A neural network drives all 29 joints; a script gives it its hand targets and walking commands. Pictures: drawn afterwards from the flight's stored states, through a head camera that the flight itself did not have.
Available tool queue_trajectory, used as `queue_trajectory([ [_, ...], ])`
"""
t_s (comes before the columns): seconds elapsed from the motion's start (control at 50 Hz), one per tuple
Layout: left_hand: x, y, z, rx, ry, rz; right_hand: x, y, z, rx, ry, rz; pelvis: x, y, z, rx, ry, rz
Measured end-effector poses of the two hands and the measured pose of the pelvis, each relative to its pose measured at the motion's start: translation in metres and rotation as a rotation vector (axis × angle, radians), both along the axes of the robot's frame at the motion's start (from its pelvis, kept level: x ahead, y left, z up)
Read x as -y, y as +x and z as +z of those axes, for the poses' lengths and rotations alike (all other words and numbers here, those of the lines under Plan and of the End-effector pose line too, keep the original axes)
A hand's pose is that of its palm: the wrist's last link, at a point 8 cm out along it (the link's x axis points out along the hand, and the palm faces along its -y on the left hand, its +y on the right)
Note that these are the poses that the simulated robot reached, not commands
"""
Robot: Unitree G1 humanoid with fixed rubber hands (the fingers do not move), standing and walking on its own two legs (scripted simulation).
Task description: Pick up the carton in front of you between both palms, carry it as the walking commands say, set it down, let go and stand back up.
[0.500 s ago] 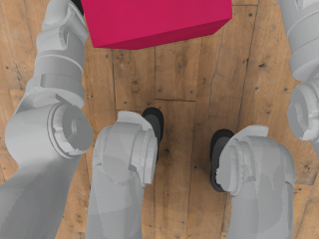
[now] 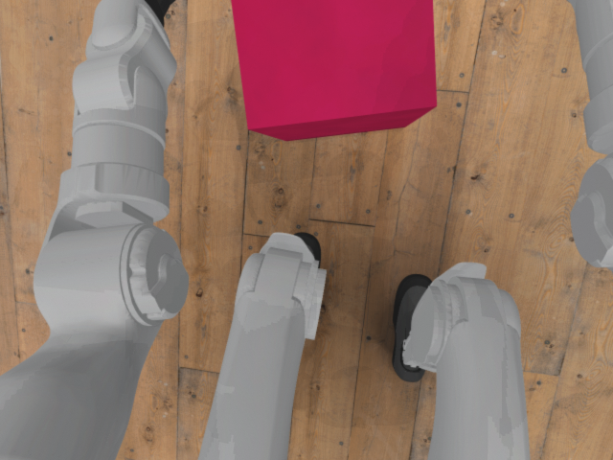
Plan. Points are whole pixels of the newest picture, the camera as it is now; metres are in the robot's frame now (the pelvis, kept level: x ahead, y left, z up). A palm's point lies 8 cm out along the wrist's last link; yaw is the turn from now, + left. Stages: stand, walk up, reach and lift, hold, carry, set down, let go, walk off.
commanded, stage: set down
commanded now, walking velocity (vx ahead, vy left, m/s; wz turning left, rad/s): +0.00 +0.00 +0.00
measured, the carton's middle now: (336, 54) +0.55 +0.09 -0.32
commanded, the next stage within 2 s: let go in 0.64 s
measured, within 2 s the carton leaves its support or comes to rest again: neither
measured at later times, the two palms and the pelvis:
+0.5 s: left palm out of the picture +0.53 +0.27 +0.04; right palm out of the picture +0.63 -0.11 +0.04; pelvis +0.02 +0.01 +0.13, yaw -1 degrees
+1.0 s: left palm out of the picture +0.46 +0.25 +0.14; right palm out of the picture +0.52 -0.15 +0.14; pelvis +0.05 +0.02 +0.25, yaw -4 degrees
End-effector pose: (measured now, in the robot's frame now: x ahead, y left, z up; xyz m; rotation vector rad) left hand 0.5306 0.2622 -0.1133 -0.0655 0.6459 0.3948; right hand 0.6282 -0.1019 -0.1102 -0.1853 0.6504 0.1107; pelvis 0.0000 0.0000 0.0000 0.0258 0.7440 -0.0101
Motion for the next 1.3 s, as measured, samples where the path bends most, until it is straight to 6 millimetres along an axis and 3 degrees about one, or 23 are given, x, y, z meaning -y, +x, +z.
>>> queue_trajectory([
  [0.32, -0.005, 0.002, 0.090, 0.010, 0.014, -0.007, 0.009, 0.004, 0.087, 0.008, 0.008, 0.003, -0.004, 0.010, 0.076, -0.098, -0.008, -0.004],
  [0.6, -0.008, -0.003, 0.179, 0.018, 0.007, -0.009, 0.014, 0.005, 0.179, -0.002, 0.015, 0.011, -0.006, 0.021, 0.156, -0.094, -0.015, -0.006],
  [0.74, -0.005, -0.007, 0.211, 0.006, 0.019, -0.038, 0.020, -0.002, 0.212, -0.012, 0.011, 0.000, -0.007, 0.028, 0.191, -0.082, -0.019, -0.010],
  [0.82, 0.002, -0.017, 0.222, -0.019, 0.036, -0.102, 0.027, -0.021, 0.222, -0.014, -0.012, -0.039, -0.008, 0.035, 0.209, -0.068, -0.025, -0.013],
  [0.88, 0.007, -0.032, 0.230, -0.053, 0.055, -0.175, 0.034, -0.047, 0.229, -0.019, -0.034, -0.090, -0.011, 0.042, 0.224, -0.044, -0.031, -0.017],
  [1.06, 0.003, -0.090, 0.273, -0.146, 0.094, -0.349, 0.049, -0.133, 0.263, -0.041, -0.066, -0.207, -0.020, 0.061, 0.266, 0.101, -0.041, -0.027],
  [1.3, -0.007, -0.177, 0.328, -0.164, 0.076, -0.352, 0.062, -0.201, 0.313, -0.059, -0.069, -0.165, -0.025, 0.088, 0.301, 0.318, -0.039, -0.002],
])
